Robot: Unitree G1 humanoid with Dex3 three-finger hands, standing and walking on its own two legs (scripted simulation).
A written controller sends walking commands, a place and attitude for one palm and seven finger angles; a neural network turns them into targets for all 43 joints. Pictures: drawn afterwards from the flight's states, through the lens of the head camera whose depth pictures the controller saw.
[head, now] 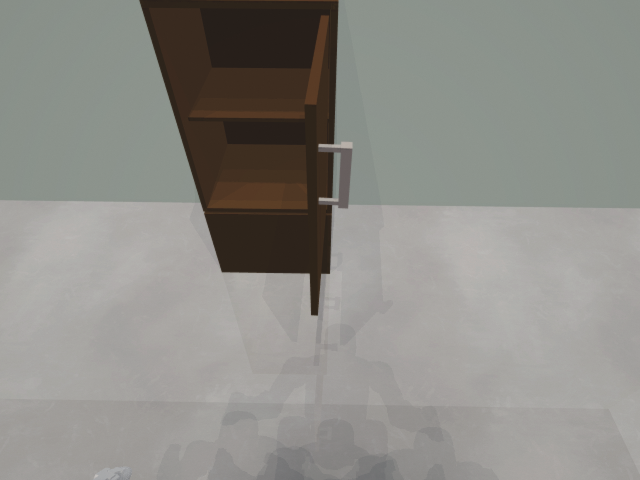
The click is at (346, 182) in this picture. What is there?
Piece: cupboard door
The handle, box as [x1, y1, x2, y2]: [318, 142, 352, 208]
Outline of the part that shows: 319,144 318,151 340,152 341,157 339,197 319,197 318,203 337,204 338,207 347,208 352,142 341,142 340,145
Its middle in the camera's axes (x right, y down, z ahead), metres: +0.02 -0.12 +0.73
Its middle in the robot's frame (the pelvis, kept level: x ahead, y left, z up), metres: +0.63 +0.01 +0.02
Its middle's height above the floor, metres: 0.79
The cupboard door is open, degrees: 87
